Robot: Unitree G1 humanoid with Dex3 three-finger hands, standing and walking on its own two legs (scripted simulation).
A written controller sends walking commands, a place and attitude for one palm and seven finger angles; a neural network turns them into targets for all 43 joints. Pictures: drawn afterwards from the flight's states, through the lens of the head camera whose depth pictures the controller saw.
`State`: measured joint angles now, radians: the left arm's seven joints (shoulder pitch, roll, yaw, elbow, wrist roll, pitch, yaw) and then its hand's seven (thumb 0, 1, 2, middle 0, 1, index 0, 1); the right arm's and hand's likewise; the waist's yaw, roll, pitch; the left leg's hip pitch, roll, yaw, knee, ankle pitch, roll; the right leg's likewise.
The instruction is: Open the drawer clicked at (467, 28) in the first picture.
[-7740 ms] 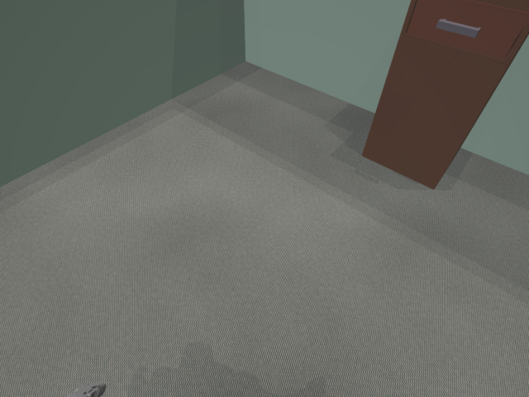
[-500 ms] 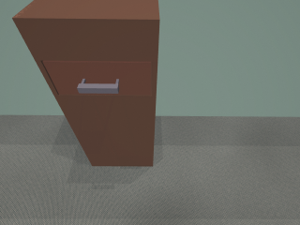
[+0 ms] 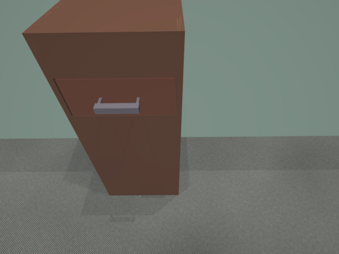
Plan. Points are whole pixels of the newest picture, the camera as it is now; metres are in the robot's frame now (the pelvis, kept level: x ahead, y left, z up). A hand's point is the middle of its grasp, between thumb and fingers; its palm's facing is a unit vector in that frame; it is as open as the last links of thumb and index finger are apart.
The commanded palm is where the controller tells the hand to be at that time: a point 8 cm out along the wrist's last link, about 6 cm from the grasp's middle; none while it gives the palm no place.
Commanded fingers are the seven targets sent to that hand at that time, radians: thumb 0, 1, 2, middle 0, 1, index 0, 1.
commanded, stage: shuffle to correct the standing spot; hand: left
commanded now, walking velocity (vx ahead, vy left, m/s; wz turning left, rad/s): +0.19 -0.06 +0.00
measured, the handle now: (118, 104) +0.57 +0.21 +0.02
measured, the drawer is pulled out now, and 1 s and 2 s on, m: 0.00 0.00 0.00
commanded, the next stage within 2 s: come to a stop and stand still in 0.12 s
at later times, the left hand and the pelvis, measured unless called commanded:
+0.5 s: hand out of the picture +0.02 +0.13 -0.18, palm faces +0.06 -0.98 -0.17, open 7.3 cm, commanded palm none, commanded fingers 0.00 0.90 0.90 -0.20 -0.30 -0.20 -0.30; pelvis +0.04 -0.02 +0.00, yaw +1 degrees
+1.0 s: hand out of the picture +0.02 +0.19 -0.17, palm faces +0.00 -0.97 -0.23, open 7.4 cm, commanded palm none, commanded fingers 0.00 0.90 0.90 -0.20 -0.30 -0.20 -0.30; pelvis -0.02 +0.01 +0.00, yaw +0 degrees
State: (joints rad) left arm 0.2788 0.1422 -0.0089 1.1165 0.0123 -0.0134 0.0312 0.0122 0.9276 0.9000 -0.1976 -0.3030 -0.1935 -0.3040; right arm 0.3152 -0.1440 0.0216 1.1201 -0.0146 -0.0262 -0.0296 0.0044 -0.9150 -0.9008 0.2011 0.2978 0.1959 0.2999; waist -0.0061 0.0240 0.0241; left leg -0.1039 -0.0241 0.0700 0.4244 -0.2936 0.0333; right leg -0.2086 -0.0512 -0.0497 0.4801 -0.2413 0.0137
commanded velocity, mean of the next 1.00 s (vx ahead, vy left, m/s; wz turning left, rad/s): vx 0.00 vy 0.01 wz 0.00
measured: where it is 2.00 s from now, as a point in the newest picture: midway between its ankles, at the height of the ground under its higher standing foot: outside the picture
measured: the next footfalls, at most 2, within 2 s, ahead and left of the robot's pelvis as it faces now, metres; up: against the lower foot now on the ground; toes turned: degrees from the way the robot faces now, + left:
none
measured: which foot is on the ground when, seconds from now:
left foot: down 0.00-1.00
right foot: down 0.00-1.00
